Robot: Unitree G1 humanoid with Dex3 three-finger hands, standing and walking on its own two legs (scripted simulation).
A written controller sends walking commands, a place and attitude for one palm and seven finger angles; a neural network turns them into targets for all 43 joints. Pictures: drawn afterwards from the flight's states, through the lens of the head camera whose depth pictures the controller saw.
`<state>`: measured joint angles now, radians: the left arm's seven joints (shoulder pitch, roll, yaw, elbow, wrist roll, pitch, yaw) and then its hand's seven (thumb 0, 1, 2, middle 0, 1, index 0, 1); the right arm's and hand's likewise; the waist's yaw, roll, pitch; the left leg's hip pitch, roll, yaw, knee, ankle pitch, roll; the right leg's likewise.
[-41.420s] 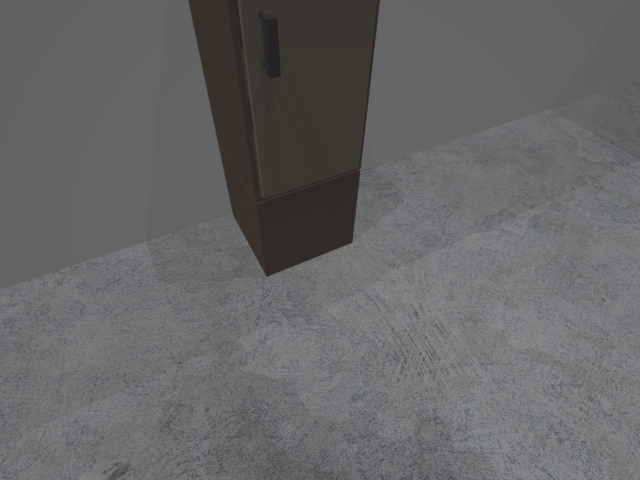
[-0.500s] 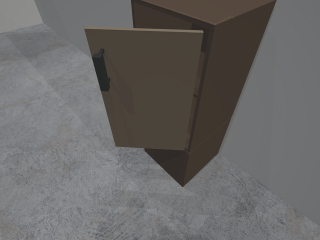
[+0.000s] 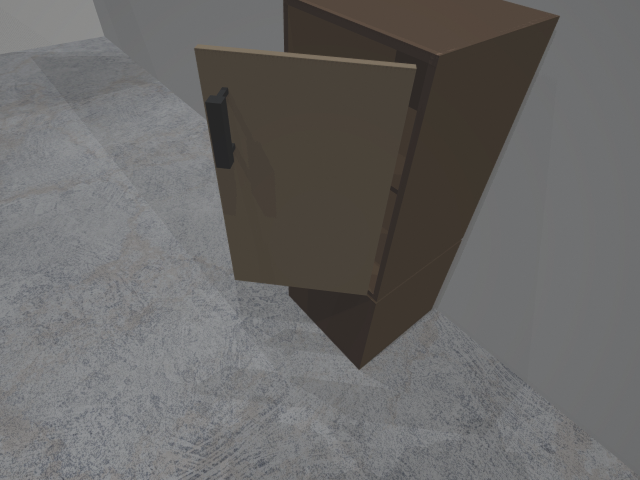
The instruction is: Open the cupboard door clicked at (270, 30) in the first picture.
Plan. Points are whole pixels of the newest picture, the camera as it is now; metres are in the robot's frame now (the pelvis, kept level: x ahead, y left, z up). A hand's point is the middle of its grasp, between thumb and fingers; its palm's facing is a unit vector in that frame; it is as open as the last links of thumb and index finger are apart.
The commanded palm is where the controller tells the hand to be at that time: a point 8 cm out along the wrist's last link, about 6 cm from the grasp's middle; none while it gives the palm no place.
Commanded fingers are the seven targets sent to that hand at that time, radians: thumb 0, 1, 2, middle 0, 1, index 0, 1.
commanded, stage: come to a stop and stand still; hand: left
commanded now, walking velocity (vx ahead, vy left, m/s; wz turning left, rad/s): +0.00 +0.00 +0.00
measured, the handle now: (224, 127) +0.64 +0.21 +0.12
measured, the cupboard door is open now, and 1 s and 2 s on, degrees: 43 43 43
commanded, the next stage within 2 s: look again from close up in 0.70 s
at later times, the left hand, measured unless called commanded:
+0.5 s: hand out of the picture -0.02 +0.19 -0.18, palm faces +0.03 -0.99 -0.13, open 7.4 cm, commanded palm none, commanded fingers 0.00 0.90 0.90 -0.20 -0.30 -0.20 -0.30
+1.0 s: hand out of the picture -0.01 +0.21 -0.18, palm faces +0.01 -0.98 -0.18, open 7.4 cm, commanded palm none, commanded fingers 0.00 0.90 0.90 -0.20 -0.30 -0.20 -0.30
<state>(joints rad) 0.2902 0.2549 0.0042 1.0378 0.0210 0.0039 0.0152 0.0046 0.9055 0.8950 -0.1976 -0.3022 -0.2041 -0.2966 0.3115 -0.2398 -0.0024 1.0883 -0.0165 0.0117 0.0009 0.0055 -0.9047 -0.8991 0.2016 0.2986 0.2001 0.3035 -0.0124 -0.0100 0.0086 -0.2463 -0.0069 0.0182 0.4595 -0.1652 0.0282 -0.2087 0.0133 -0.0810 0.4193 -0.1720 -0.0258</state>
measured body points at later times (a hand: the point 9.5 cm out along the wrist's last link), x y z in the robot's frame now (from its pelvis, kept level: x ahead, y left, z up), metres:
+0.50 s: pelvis +0.01 +0.05 +0.00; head +0.00 +0.06 +0.45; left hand -0.02 +0.25 -0.17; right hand +0.02 -0.18 -0.15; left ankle +0.06 +0.10 -0.74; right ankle +0.05 -0.10 -0.74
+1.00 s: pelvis +0.02 +0.05 +0.00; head +0.02 +0.05 +0.45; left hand -0.01 +0.26 -0.16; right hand +0.01 -0.17 -0.15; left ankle +0.06 +0.10 -0.74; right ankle +0.05 -0.10 -0.74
